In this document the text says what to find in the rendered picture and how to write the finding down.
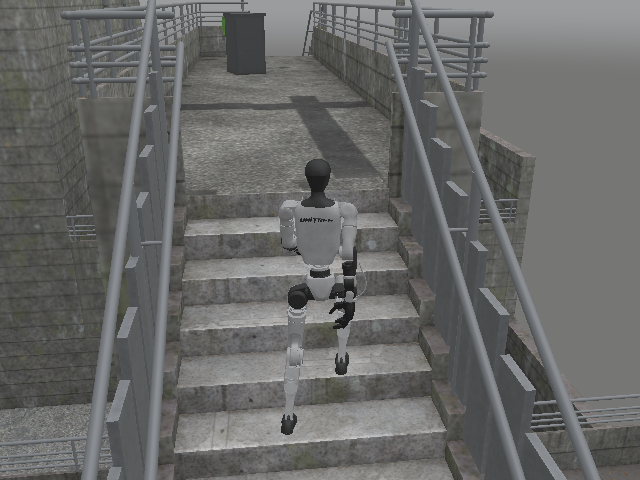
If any right robot upper arm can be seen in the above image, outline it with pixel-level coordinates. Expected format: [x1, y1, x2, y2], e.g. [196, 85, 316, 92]
[339, 202, 358, 260]

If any left robot forearm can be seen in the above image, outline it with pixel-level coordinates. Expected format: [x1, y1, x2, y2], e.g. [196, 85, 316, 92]
[281, 238, 299, 252]

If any right robot forearm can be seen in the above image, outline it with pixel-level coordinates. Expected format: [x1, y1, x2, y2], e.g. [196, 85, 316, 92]
[342, 246, 357, 303]

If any humanoid robot head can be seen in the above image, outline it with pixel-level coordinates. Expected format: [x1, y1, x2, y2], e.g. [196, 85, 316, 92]
[301, 159, 335, 208]

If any robot right thigh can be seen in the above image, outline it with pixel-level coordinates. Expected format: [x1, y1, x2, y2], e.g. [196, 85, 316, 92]
[335, 275, 345, 313]

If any left robot upper arm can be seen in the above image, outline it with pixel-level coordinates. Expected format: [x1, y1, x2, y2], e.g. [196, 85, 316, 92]
[278, 200, 298, 249]

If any right robot hand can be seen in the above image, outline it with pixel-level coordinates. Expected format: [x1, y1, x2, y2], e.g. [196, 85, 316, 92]
[329, 299, 355, 329]

